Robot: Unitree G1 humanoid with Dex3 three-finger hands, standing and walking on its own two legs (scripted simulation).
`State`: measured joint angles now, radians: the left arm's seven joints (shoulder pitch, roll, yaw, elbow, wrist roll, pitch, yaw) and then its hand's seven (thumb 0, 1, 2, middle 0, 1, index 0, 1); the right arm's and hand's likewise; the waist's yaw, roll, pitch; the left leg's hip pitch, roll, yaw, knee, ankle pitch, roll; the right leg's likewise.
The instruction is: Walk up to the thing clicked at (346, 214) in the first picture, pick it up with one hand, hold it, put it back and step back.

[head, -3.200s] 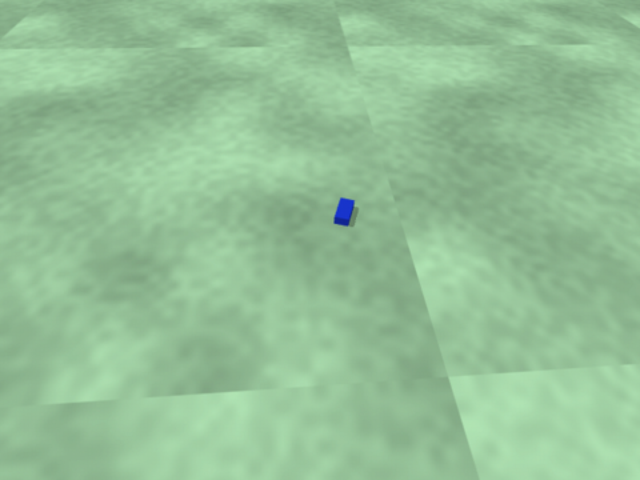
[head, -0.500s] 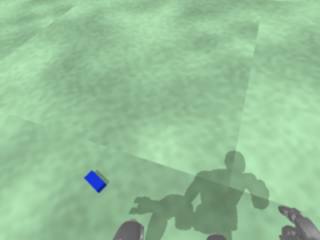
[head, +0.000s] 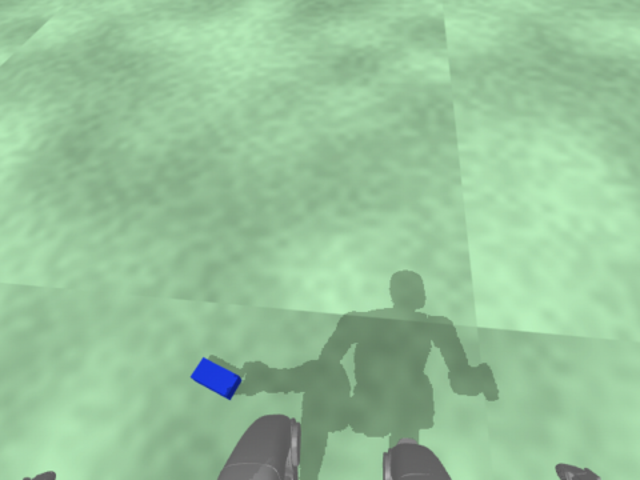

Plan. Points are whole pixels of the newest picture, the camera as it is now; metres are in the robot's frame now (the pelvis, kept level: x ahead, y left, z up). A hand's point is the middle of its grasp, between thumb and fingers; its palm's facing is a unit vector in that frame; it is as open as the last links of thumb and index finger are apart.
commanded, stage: walk up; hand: left
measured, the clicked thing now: (216, 378) +0.45 +0.35 -0.70
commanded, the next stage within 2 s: none
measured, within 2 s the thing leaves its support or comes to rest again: neither
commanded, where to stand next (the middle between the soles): -0.01 +0.31 m, yaw -25 degrees
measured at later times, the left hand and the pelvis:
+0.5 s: hand out of the picture +0.04 +0.53 -0.11, palm faces -0.21 -0.79 -0.58, open 7.4 cm; pelvis -0.09 +0.24 +0.00, yaw -12 degrees
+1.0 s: hand out of the picture +0.03 +0.69 -0.11, palm faces -0.36 -0.82 -0.44, open 7.4 cm; pelvis -0.14 +0.42 +0.03, yaw -22 degrees
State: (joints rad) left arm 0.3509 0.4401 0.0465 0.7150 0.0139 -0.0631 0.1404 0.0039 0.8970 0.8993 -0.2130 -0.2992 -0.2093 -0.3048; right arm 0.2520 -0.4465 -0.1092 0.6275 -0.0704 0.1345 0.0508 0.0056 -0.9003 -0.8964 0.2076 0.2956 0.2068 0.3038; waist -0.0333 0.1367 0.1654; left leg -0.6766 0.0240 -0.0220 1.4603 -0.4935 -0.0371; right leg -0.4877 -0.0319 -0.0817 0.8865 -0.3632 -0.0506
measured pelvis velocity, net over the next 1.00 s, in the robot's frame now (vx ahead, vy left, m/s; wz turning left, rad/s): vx -0.14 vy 0.42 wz -0.39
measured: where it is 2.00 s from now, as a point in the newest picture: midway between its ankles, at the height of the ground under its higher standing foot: outside the picture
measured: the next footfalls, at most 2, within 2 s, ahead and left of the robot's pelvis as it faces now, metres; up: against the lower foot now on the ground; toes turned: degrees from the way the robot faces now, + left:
left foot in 0.20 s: +0.02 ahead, +0.31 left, +0.00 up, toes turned -4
right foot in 0.48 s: -0.02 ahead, +0.15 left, +0.00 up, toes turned -14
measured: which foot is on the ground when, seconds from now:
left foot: up 0.00-0.18, down 0.20-0.48, up 0.50-0.76, down 0.78-1.00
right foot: down 0.00-0.22, up 0.24-0.46, down 0.48-0.80, up 0.82-1.00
